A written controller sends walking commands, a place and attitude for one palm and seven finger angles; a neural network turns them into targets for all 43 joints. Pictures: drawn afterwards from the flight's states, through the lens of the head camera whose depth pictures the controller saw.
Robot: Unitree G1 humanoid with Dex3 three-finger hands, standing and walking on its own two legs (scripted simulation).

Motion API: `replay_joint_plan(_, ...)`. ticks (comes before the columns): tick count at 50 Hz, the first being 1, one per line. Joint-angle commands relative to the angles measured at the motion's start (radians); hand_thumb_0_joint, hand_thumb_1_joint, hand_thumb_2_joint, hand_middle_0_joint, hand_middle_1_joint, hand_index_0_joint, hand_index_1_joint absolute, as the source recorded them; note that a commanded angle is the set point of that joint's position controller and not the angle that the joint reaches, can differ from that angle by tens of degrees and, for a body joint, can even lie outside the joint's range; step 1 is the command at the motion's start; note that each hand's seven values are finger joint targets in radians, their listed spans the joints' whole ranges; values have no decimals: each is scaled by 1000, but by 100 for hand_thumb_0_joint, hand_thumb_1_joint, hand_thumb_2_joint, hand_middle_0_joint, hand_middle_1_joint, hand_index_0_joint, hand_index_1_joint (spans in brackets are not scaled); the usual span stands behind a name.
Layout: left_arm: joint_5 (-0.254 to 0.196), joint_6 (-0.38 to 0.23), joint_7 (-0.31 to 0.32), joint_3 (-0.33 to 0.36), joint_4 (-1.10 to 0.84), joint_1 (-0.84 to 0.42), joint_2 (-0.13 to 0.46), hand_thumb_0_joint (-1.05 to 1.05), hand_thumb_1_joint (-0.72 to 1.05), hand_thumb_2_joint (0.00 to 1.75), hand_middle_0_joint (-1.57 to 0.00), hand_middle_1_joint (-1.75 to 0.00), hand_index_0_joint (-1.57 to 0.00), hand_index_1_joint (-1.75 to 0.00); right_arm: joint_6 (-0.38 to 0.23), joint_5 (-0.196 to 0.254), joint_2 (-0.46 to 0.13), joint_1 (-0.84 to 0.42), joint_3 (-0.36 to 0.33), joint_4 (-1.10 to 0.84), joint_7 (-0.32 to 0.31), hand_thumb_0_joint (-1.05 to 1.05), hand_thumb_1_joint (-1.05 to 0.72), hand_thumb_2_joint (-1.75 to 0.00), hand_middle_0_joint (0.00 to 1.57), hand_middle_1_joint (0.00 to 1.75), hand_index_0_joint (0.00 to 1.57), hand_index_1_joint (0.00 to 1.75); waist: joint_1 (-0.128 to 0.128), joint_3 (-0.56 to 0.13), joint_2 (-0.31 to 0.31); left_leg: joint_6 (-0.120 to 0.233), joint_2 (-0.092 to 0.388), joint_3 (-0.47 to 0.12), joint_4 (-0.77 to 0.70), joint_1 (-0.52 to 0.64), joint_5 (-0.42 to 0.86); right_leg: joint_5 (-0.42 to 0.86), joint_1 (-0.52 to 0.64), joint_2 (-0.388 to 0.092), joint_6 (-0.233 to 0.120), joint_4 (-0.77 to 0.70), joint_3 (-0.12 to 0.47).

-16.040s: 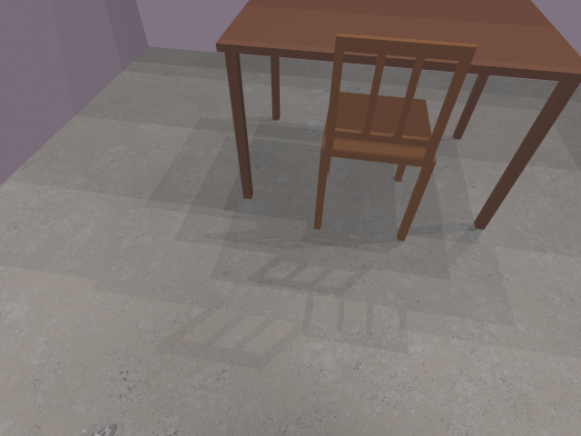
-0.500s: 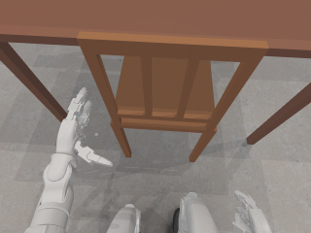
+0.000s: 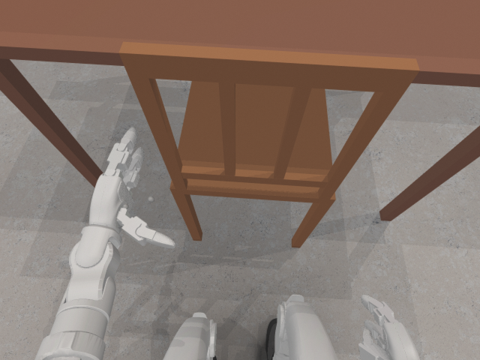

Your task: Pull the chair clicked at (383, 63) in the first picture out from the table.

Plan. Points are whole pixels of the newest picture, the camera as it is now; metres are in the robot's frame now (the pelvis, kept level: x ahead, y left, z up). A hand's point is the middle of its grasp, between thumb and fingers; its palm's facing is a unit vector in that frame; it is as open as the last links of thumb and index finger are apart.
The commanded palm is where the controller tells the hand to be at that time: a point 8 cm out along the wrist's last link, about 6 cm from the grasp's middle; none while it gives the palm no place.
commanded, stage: push the fingers through the gap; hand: left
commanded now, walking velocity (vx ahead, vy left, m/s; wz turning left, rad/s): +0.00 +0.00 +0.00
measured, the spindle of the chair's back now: (229, 135) +0.49 +0.03 +0.02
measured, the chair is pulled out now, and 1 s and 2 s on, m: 0.00 0.00 0.00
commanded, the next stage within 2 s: hook a spindle and tug to test in 1.44 s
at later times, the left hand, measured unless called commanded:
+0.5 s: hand (158, 169) +0.42 +0.15 +0.02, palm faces -0.07 -1.00 -0.06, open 16.9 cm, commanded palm +0.40 +0.20 +0.02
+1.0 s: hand (163, 144) +0.47 +0.15 +0.02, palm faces -0.05 -1.00 -0.05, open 16.9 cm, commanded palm +0.45 +0.20 +0.02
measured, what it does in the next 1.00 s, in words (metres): stands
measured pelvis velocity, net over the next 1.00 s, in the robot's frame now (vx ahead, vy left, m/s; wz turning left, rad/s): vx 0.00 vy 0.01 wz -0.03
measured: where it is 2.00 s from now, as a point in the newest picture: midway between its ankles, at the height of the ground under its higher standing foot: outside the picture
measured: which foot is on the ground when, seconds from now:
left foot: down 0.00-1.00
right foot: down 0.00-1.00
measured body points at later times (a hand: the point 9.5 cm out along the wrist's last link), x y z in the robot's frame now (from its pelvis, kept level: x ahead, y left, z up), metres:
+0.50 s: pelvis +0.00 +0.01 +0.00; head +0.13 +0.00 +0.43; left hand +0.41 +0.20 +0.03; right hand +0.10 -0.26 -0.11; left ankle -0.02 +0.11 -0.62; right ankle +0.08 -0.12 -0.62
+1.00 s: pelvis +0.00 +0.01 -0.01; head +0.15 +0.01 +0.42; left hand +0.47 +0.20 +0.02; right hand +0.06 -0.26 -0.13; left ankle -0.02 +0.11 -0.62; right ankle +0.08 -0.12 -0.62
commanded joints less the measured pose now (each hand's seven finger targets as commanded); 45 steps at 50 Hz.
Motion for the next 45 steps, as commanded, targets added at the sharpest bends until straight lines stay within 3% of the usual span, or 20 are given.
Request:
replay_joint_plan(1,-9,-82,16,90,-193,-285,170,0,-50,30,-6,-8,-6,-8,-42,-7,-142,55,-62,-110,-15,0,-90,-90,20,30,20,30,-19,-452,9,-12,-11,-18,-197,64,340,180,469,27,-10,-123,76)
replay_joint_plan(8,-4,-62,15,93,-100,-336,167,0,-50,30,-6,-8,-6,-8,-23,-6,-147,74,-62,-104,-7,0,-90,-90,20,30,20,30,-40,-431,-10,-9,-5,-14,-197,41,336,181,445,33,-6,-124,72)
replay_joint_plan(10,0,-66,17,89,-99,-393,168,0,-50,30,-6,-8,-6,-8,-20,-6,-147,77,-61,-99,-6,0,-90,-90,20,30,20,30,-43,-433,19,-13,-6,-15,-200,46,330,173,435,32,-7,-122,72)
replay_joint_plan(14,5,-78,27,103,-93,-407,177,0,-50,30,-6,-8,-6,-8,-16,-11,-149,97,-64,-97,-2,0,-90,-90,20,30,20,30,-44,-483,7,-14,-5,-15,-199,65,376,223,463,35,-7,-116,71)
replay_joint_plan(15,10,-80,28,115,-81,-395,191,0,-50,30,-6,-8,-6,-8,-13,-11,-148,99,-65,-94,-1,0,-90,-90,20,30,20,30,-34,-479,27,-20,-4,-17,-203,70,387,228,463,35,-10,-112,71)
replay_joint_plan(17,11,-80,30,96,-56,-414,166,0,-50,30,-6,-8,-6,-8,-8,-12,-148,106,-65,-88,2,0,-90,-90,20,30,20,30,-50,-453,14,-19,-1,-15,-202,69,385,226,444,36,-8,-118,66)
replay_joint_plan(20,20,-87,36,114,-27,-444,187,0,-50,30,-6,-8,-6,-8,-2,-13,-151,115,-66,-81,2,0,-90,-90,20,30,20,30,-49,-455,4,-19,-2,-16,-203,57,379,223,448,37,-9,-115,68)
replay_joint_plan(22,24,-91,40,100,-17,-492,175,0,-50,30,-6,-8,-6,-8,1,-14,-149,116,-66,-74,3,0,-90,-90,20,30,20,30,-58,-448,24,-20,-2,-16,-202,63,371,209,427,37,-8,-118,68)
replay_joint_plan(25,31,-93,47,119,47,-548,193,0,-50,30,-6,-8,-6,-8,6,-17,-154,124,-64,-61,2,0,-90,-90,20,30,20,30,-72,-431,3,-13,-3,-12,-196,34,329,174,414,39,-6,-124,71)
replay_joint_plan(30,42,-110,42,158,86,-592,243,0,-50,30,-6,-8,-6,-8,17,-23,-156,141,-61,-61,2,0,-90,-90,20,30,20,30,-63,-484,13,-14,-5,-13,-192,36,369,225,455,41,-10,-108,76)
replay_joint_plan(33,43,-109,34,134,125,-662,221,0,-50,30,-6,-8,-6,-8,24,-25,-156,146,-59,-52,4,0,-90,-90,20,30,20,30,-84,-473,38,-15,-4,-14,-189,40,362,209,423,42,-10,-110,73)
replay_joint_plan(35,47,-113,37,147,137,-684,237,0,-50,30,-6,-8,-6,-8,29,-26,-159,154,-63,-47,5,0,-90,-90,20,30,20,30,-85,-491,37,-16,-2,-17,-184,54,387,225,418,42,-9,-105,72)
replay_joint_plan(36,48,-110,35,130,156,-684,212,0,-50,30,-6,-8,-6,-8,31,-26,-158,159,-62,-48,8,0,-90,-90,20,30,20,30,-89,-495,41,-15,-3,-15,-183,58,384,221,411,42,-7,-108,71)
replay_joint_plan(41,56,-116,38,182,212,-743,275,0,-50,30,-6,-8,-6,-8,48,-32,-164,172,-58,-42,10,0,-90,-90,20,30,20,30,-93,-490,14,-11,-3,-13,-179,15,373,232,433,44,-9,-103,76)
replay_joint_plan(42,60,-117,36,171,211,-757,263,0,-50,30,-6,-8,-6,-8,50,-34,-162,176,-59,-43,11,0,-90,-90,20,30,20,30,-99,-514,18,-7,-4,-9,-173,15,367,235,441,45,-7,-104,81)
replay_joint_plan(44,64,-126,36,197,209,-752,298,0,-50,30,-6,-8,-6,-8,56,-35,-165,184,-58,-46,13,0,-90,-90,20,30,20,30,-84,-529,52,-14,-4,-14,-177,41,404,252,441,47,-13,-96,78)
replay_joint_plan(45,61,-127,36,190,219,-758,283,0,-50,30,-6,-8,-6,-8,59,-37,-162,181,-58,-46,15,0,-90,-90,20,30,20,30,-92,-523,50,-12,-3,-11,-174,36,401,253,436,46,-10,-99,79)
